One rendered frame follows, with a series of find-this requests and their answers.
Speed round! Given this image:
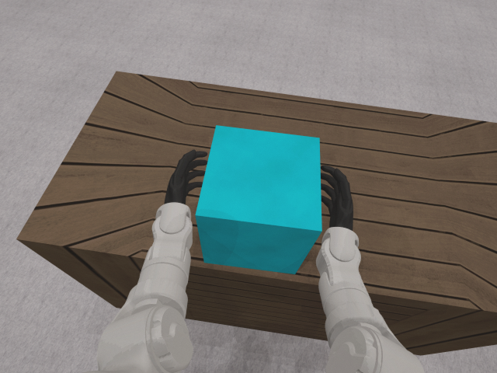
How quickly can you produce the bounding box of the robot right hand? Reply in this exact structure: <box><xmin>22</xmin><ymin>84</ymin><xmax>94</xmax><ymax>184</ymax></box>
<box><xmin>321</xmin><ymin>166</ymin><xmax>353</xmax><ymax>230</ymax></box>

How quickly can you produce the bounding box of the pedestal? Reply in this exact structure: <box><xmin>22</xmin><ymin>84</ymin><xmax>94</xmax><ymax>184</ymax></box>
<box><xmin>17</xmin><ymin>71</ymin><xmax>497</xmax><ymax>356</ymax></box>

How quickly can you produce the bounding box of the carton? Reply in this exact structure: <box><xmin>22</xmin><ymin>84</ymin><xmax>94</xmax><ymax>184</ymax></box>
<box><xmin>196</xmin><ymin>125</ymin><xmax>322</xmax><ymax>274</ymax></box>

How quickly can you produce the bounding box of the robot left forearm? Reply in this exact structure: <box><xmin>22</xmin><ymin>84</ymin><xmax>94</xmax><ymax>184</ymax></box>
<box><xmin>97</xmin><ymin>202</ymin><xmax>193</xmax><ymax>370</ymax></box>

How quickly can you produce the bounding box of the robot left hand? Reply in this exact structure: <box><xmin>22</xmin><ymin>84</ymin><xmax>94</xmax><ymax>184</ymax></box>
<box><xmin>165</xmin><ymin>149</ymin><xmax>207</xmax><ymax>204</ymax></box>

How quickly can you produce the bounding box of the robot right forearm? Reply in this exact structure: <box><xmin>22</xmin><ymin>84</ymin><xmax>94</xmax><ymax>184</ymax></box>
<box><xmin>316</xmin><ymin>227</ymin><xmax>405</xmax><ymax>348</ymax></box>

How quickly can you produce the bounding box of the robot right upper arm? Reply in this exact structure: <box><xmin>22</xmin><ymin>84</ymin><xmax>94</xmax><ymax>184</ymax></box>
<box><xmin>325</xmin><ymin>326</ymin><xmax>425</xmax><ymax>373</ymax></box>

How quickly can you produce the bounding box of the robot left upper arm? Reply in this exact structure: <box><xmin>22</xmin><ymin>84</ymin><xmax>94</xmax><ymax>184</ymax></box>
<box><xmin>82</xmin><ymin>305</ymin><xmax>193</xmax><ymax>373</ymax></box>

